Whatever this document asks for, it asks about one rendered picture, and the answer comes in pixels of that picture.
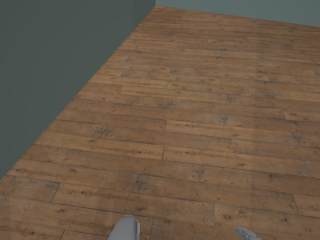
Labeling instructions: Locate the robot right hand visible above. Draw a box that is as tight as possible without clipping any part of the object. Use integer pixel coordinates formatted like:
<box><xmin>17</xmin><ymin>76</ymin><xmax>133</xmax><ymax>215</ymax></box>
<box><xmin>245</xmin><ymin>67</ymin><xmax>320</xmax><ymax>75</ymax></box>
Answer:
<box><xmin>236</xmin><ymin>227</ymin><xmax>261</xmax><ymax>240</ymax></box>

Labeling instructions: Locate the robot left thigh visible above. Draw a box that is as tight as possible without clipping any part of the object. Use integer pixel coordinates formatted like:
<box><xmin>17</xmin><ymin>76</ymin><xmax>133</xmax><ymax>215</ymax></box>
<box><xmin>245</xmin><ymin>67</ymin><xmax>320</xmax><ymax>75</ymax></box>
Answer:
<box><xmin>107</xmin><ymin>217</ymin><xmax>141</xmax><ymax>240</ymax></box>

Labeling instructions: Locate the robot left shin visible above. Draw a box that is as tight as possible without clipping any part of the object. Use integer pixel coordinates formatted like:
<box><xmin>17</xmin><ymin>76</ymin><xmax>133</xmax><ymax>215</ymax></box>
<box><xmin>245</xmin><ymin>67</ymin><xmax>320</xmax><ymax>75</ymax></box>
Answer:
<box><xmin>124</xmin><ymin>214</ymin><xmax>134</xmax><ymax>218</ymax></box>

